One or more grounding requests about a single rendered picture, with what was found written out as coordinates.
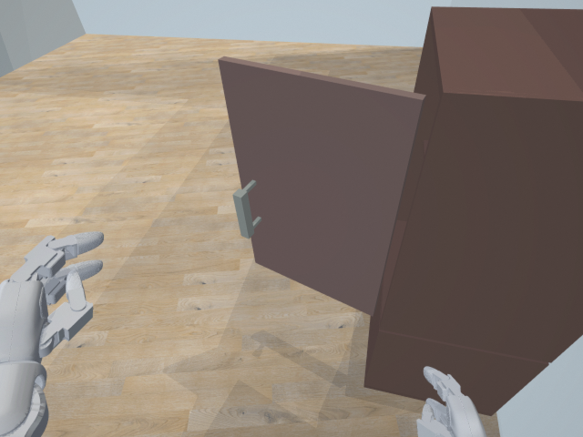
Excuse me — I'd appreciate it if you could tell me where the right robot hand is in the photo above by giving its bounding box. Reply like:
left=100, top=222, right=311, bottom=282
left=416, top=366, right=486, bottom=437

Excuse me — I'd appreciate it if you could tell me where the handle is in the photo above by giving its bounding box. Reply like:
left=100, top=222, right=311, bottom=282
left=232, top=180, right=261, bottom=239

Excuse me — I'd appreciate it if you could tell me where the left robot hand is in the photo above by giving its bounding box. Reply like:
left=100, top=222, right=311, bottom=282
left=0, top=231, right=104, bottom=364

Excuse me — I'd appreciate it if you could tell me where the robot left forearm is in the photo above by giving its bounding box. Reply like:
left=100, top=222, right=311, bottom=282
left=0, top=361, right=49, bottom=437

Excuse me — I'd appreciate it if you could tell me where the cupboard door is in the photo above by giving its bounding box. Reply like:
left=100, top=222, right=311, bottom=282
left=218, top=56, right=426, bottom=316

